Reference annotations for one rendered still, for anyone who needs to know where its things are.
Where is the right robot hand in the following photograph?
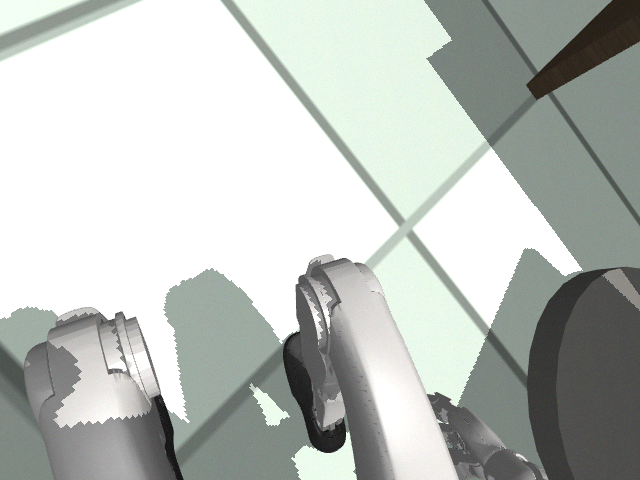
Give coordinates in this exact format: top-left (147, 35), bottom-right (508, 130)
top-left (427, 392), bottom-right (507, 480)

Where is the left robot foot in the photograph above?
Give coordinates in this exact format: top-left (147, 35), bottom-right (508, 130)
top-left (154, 394), bottom-right (184, 480)

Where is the right robot foot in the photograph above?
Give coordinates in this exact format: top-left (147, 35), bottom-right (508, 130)
top-left (283, 332), bottom-right (346, 453)

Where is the right robot arm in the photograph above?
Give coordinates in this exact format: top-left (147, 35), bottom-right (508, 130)
top-left (483, 449), bottom-right (549, 480)

